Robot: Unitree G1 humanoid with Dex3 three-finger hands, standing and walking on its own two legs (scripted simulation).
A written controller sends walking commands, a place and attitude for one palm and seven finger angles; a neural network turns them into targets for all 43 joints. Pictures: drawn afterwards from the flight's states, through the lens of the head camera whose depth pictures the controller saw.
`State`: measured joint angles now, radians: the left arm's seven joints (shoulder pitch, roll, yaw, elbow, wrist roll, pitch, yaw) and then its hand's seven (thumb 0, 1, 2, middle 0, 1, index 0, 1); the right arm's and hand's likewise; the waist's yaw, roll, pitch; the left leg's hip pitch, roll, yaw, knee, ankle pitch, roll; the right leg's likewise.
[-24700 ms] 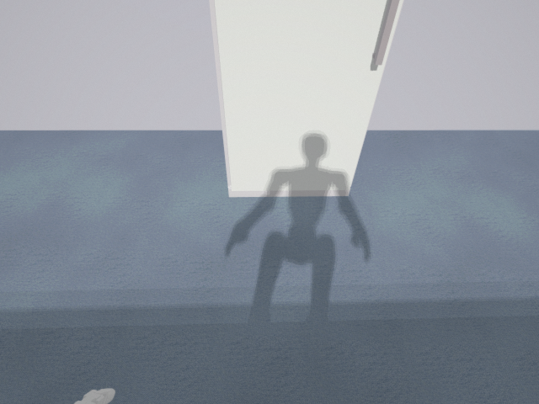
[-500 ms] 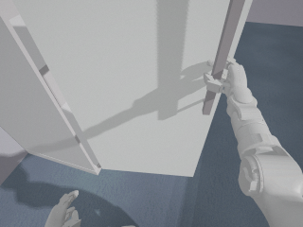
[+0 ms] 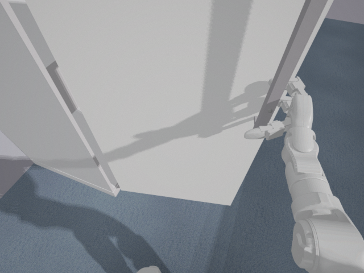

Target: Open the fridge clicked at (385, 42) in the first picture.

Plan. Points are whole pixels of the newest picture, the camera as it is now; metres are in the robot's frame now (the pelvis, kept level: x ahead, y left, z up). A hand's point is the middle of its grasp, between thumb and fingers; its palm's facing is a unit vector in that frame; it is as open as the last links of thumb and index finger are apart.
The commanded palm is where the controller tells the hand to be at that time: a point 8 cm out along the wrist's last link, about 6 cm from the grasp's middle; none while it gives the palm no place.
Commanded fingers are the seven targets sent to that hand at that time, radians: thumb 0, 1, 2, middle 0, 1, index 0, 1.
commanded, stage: slip the hand off the handle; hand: right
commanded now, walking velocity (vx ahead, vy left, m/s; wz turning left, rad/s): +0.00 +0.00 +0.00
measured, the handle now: (292, 43) +0.51 -0.12 +0.25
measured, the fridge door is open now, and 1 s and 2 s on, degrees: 77 76 76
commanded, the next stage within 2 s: draw the hand back to the body in 1.34 s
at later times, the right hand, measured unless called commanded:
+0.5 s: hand (298, 116) +0.46 -0.18 +0.11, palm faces +0.09 +0.99 -0.12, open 14.7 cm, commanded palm +0.43 -0.23 +0.12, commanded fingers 0.00 0.55 -0.20 0.25 1.15 0.25 1.15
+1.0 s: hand (304, 135) +0.42 -0.20 +0.10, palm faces +0.06 +0.99 -0.11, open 14.7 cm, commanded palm +0.37 -0.24 +0.12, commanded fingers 0.00 0.55 -0.20 0.25 1.15 0.25 1.15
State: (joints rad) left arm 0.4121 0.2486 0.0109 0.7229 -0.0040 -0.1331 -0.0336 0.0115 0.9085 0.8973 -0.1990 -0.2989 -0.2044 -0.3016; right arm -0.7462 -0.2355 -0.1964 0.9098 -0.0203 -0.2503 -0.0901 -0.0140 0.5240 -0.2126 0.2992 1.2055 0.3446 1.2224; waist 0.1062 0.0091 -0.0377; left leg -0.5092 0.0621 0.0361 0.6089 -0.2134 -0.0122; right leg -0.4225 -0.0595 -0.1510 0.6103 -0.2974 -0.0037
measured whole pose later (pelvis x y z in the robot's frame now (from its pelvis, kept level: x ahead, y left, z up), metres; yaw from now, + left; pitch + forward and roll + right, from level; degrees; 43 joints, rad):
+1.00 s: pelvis +0.02 -0.01 +0.00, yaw -1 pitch +6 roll +0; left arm 0.38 0.27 0.00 0.64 -0.03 -0.05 0.00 0.01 0.91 0.90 -0.20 -0.30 -0.20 -0.30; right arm -0.52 -0.30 -0.24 0.75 0.07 -0.23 0.13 -0.02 0.55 -0.20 0.26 1.15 0.26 1.15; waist 0.05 -0.01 -0.08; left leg -0.48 0.07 0.06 0.62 -0.25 -0.02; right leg -0.42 -0.06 -0.12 0.65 -0.35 -0.01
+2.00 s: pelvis +0.01 +0.01 +0.01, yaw -4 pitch -3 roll +0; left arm 0.25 0.27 -0.06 0.61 -0.05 -0.24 0.11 0.02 0.91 0.90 -0.20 -0.30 -0.20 -0.30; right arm -0.01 -0.32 -0.28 0.07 0.27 0.00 0.31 -0.02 0.51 -0.22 0.25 1.12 0.25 1.12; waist -0.06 -0.03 -0.01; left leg -0.25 0.06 0.12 0.54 -0.24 0.00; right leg -0.21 -0.06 -0.06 0.57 -0.30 0.01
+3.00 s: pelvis +0.03 +0.00 +0.02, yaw -4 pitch -5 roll +0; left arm 0.22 0.22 -0.03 0.65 0.02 -0.16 0.08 0.01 0.91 0.90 -0.20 -0.30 -0.20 -0.30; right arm 0.40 -0.32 -0.33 -0.34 0.05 -0.05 -0.10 0.01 -0.88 -0.89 0.21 0.31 0.21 0.31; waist -0.09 -0.04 0.03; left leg -0.09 0.07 0.11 0.39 -0.20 -0.03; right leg -0.04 -0.04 -0.08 0.40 -0.26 0.00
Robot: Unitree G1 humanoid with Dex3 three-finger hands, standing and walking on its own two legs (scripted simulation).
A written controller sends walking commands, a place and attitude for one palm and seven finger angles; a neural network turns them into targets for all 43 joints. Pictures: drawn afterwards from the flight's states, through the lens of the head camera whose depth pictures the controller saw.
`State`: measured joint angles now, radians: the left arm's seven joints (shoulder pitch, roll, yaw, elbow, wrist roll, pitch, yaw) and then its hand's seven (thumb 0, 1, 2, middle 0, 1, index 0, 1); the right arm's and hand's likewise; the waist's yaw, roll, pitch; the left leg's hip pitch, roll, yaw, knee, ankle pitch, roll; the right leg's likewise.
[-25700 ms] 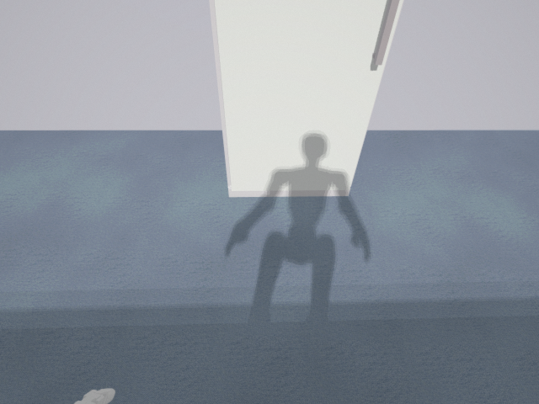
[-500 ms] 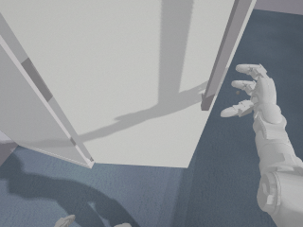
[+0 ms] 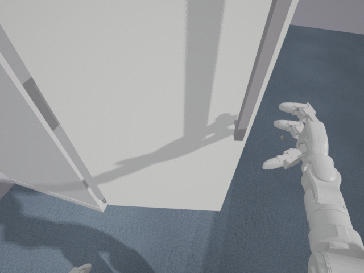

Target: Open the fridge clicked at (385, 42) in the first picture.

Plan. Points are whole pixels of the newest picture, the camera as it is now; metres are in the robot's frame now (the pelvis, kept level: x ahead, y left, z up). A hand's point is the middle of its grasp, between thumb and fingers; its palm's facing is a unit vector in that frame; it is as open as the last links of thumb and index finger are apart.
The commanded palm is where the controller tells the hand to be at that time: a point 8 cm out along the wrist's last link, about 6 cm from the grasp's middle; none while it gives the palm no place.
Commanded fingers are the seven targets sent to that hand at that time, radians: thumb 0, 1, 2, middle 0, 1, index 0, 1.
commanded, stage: slip the hand off the handle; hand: right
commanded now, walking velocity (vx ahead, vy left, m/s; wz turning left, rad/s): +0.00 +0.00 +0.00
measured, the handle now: (262, 49) +0.50 -0.10 +0.25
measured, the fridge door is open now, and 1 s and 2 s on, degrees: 76 76 76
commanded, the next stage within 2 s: draw the hand back to the body in 0.34 s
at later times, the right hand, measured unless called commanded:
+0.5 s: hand (293, 165) +0.32 -0.18 +0.11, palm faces +0.07 +0.99 -0.10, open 14.7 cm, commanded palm +0.29 -0.23 +0.12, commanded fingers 0.00 0.55 -0.20 0.25 1.15 0.25 1.15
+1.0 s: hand (338, 196) +0.25 -0.22 +0.15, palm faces +0.09 +0.99 -0.07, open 14.5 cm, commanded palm +0.21 -0.26 +0.15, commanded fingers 0.00 0.26 -0.34 0.24 0.98 0.24 0.98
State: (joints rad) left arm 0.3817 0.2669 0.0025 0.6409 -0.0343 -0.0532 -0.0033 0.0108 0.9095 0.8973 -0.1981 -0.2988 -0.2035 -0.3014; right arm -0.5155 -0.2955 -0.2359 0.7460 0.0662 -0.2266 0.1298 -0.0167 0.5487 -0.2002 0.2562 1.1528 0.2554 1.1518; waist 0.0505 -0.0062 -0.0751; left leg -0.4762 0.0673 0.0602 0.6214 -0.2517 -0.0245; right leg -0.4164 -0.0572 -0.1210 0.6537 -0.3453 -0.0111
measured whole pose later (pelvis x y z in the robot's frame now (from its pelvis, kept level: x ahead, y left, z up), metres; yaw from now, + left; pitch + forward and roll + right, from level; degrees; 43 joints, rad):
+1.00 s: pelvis -0.01 +0.02 +0.01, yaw -3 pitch -3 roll +0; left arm 0.25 0.27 -0.06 0.61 -0.05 -0.24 0.11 0.02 0.91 0.90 -0.20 -0.30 -0.20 -0.30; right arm -0.01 -0.32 -0.28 0.07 0.27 0.00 0.31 -0.02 0.51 -0.22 0.25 1.12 0.25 1.12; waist -0.06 -0.03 -0.01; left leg -0.25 0.06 0.12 0.54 -0.24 0.00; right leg -0.21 -0.06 -0.06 0.57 -0.30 0.01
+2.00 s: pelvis +0.02 +0.01 +0.02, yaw -3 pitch -5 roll +0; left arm 0.22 0.22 -0.03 0.65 0.02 -0.16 0.08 0.01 0.91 0.90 -0.20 -0.30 -0.20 -0.30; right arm 0.40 -0.32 -0.33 -0.34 0.05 -0.05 -0.10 0.01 -0.88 -0.89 0.21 0.31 0.21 0.31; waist -0.09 -0.04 0.03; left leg -0.09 0.07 0.11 0.39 -0.20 -0.03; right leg -0.04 -0.04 -0.08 0.40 -0.26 0.00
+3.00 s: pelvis -0.10 +0.00 -0.01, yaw -5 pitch -2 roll +2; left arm 0.27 0.21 -0.02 0.58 0.01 -0.15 0.08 0.01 0.91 0.90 -0.20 -0.30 -0.21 -0.30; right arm 0.45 -0.41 -0.44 -0.50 -0.01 -0.25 -0.15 0.01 -0.88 -0.90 0.22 0.31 0.22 0.30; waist 0.01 0.01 0.06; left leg -0.44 0.03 0.04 0.65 -0.23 -0.02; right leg -0.44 -0.02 -0.02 0.67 -0.19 -0.05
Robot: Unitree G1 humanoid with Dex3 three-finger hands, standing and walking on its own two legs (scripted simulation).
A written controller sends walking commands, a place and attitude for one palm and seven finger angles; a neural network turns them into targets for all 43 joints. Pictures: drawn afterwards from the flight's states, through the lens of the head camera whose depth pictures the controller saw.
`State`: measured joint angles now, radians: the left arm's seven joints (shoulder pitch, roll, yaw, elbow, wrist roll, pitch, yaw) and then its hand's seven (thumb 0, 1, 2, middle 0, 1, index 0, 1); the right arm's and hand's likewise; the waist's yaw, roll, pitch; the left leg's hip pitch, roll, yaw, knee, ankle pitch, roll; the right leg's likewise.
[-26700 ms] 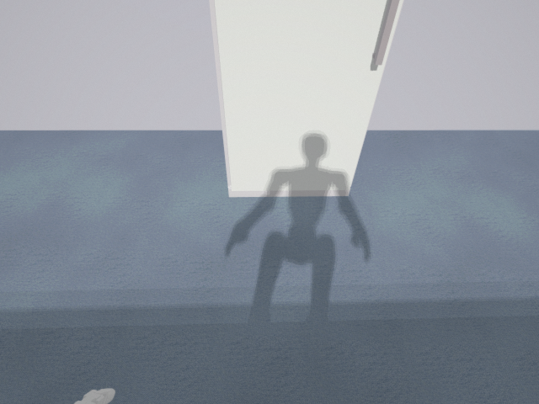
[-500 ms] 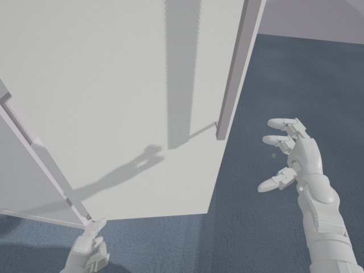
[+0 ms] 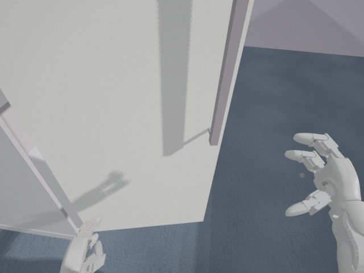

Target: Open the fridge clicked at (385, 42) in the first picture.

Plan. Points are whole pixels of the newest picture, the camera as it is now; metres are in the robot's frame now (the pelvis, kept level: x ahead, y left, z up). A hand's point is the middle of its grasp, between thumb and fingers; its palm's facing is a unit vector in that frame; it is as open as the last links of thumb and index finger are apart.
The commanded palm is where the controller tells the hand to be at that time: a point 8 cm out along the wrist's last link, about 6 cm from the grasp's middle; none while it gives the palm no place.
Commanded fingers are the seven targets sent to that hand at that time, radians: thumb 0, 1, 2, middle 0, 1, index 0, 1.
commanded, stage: draw the hand back to the body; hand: right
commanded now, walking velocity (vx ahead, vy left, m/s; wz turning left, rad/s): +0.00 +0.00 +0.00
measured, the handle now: (225, 63) +0.51 -0.09 +0.25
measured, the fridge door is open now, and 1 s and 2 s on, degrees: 76 76 76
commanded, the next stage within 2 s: step back with the hand held close in 1.04 s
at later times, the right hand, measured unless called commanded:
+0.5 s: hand (342, 185) +0.24 -0.28 +0.15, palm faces +0.44 +0.84 -0.32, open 10.4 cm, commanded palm +0.18 -0.31 +0.17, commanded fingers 0.00 -0.65 -0.78 0.21 0.45 0.21 0.45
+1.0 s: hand (351, 194) +0.22 -0.28 +0.16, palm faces +0.48 +0.80 -0.35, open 7.5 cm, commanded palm +0.17 -0.31 +0.18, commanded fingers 0.00 -0.90 -0.90 0.20 0.30 0.20 0.30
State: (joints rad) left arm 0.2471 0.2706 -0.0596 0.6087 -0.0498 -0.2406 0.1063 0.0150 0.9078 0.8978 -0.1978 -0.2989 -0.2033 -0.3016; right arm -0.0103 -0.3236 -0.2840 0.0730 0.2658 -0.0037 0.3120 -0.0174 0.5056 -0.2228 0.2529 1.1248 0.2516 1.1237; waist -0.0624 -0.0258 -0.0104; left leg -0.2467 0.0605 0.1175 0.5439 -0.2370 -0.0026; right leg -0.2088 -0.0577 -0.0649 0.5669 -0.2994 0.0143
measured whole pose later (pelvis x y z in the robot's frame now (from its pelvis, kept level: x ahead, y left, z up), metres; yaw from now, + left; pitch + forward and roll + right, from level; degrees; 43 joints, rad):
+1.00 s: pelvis +0.03 -0.01 +0.01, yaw +0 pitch -5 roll +0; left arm 0.22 0.22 -0.03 0.65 0.02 -0.16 0.08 0.01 0.91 0.90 -0.20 -0.30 -0.20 -0.30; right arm 0.40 -0.32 -0.33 -0.34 0.05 -0.05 -0.10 0.01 -0.88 -0.89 0.21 0.31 0.21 0.31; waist -0.09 -0.04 0.03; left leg -0.09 0.07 0.11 0.39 -0.20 -0.03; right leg -0.04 -0.04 -0.08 0.40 -0.26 0.00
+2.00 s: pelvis -0.09 -0.03 -0.01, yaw -2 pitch -2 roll +2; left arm 0.27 0.21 -0.02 0.58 0.01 -0.15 0.08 0.01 0.91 0.90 -0.20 -0.30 -0.21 -0.30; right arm 0.45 -0.41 -0.44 -0.50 -0.01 -0.25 -0.15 0.01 -0.88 -0.90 0.22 0.31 0.22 0.30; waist 0.01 0.01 0.06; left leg -0.44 0.03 0.04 0.65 -0.23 -0.02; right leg -0.44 -0.02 -0.02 0.67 -0.19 -0.05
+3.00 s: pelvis -0.27 -0.03 -0.01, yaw +1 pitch -1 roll -2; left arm 0.32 0.24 0.02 0.68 0.01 -0.13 0.10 0.02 0.91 0.90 -0.20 -0.30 -0.20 -0.30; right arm 0.48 -0.40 -0.43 -0.39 0.02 -0.19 -0.17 0.01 -0.89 -0.90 0.21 0.30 0.21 0.30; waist 0.02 0.05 -0.05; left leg -0.23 0.02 0.04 0.71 -0.48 0.01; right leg -0.31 -0.05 -0.11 0.61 -0.27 0.01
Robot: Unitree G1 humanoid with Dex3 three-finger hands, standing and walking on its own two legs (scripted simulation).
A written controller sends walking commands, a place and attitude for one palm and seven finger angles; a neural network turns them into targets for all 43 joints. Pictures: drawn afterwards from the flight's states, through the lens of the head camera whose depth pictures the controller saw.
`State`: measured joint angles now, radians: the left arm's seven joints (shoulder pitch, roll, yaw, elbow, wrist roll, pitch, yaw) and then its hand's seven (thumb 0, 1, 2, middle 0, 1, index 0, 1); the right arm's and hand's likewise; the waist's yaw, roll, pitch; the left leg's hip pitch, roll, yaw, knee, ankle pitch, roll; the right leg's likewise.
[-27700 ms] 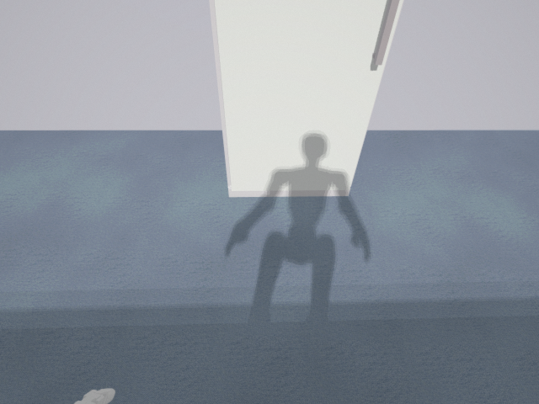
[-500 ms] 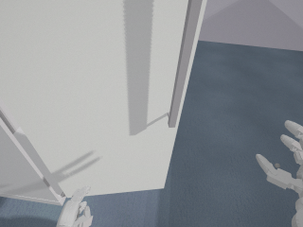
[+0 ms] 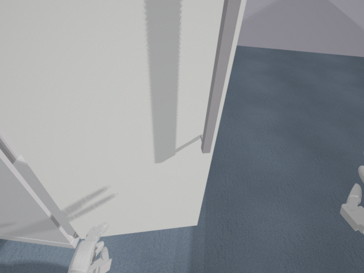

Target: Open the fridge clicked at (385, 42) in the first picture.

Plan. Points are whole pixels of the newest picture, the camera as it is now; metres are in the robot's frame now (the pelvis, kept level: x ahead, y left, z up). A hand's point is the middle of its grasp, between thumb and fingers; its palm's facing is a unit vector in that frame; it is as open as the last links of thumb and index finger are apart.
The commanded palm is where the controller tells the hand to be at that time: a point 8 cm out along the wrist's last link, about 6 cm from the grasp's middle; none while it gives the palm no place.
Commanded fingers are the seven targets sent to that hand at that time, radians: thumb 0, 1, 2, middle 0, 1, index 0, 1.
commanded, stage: draw the hand back to the body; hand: right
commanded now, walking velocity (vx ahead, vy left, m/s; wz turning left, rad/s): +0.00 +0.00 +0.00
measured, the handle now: (216, 71) +0.49 -0.08 +0.23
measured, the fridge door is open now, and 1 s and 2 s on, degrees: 76 76 76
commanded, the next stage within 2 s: step back with the hand held close in 0.04 s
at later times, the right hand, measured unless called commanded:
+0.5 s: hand (345, 215) +0.18 -0.27 +0.14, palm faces +0.34 +0.79 -0.50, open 7.4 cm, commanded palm +0.12 -0.31 +0.17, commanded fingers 0.00 -0.90 -0.90 0.20 0.30 0.20 0.30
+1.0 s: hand out of the picture +0.09 -0.28 +0.16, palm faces +0.48 +0.76 -0.44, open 7.4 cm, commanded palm +0.01 -0.32 +0.17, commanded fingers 0.00 -0.90 -0.90 0.20 0.30 0.20 0.30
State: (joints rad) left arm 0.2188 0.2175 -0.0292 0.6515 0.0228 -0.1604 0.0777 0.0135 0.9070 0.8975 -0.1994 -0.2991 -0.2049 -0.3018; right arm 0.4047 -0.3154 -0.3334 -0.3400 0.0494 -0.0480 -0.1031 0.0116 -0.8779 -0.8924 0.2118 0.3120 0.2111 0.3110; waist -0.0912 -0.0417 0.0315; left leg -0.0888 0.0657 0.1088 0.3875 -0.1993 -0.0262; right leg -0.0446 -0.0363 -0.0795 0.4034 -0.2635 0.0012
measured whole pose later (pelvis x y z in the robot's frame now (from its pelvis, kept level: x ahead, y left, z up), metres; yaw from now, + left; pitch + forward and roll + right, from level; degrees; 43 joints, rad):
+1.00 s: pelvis -0.12 -0.02 -0.03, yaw -2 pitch -2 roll +2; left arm 0.27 0.21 -0.02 0.58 0.01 -0.15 0.08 0.01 0.91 0.90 -0.20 -0.30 -0.21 -0.30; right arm 0.45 -0.41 -0.44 -0.50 -0.01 -0.25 -0.15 0.01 -0.88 -0.90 0.22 0.31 0.22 0.30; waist 0.01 0.01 0.06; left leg -0.44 0.03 0.04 0.65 -0.23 -0.02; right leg -0.44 -0.02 -0.02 0.67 -0.19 -0.05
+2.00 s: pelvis -0.30 -0.02 -0.02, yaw +1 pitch -1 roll -2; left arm 0.32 0.24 0.02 0.68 0.01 -0.13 0.10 0.02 0.91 0.90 -0.20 -0.30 -0.20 -0.30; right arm 0.48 -0.40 -0.43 -0.39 0.02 -0.19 -0.17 0.01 -0.89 -0.90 0.21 0.30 0.21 0.30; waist 0.02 0.05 -0.05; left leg -0.23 0.02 0.04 0.71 -0.48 0.01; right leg -0.31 -0.05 -0.11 0.61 -0.27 0.01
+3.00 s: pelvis -0.34 -0.03 +0.00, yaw -2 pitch -2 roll +0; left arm 0.15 0.32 0.00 1.09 0.02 0.01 0.00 0.01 0.91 0.90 -0.20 -0.30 -0.20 -0.30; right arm 0.11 -0.34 -0.02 1.10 -0.02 0.00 0.01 0.00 -0.91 -0.90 0.20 0.30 0.20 0.30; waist -0.01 -0.01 0.03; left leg -0.15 -0.03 0.01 0.34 -0.15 0.02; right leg -0.13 0.02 -0.02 0.37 -0.20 -0.04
